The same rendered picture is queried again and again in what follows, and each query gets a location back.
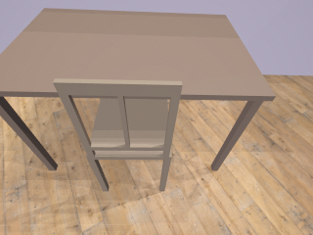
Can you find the chair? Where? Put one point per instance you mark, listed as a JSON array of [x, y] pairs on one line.
[[125, 129]]

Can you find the table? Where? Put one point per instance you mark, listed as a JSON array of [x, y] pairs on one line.
[[201, 50]]

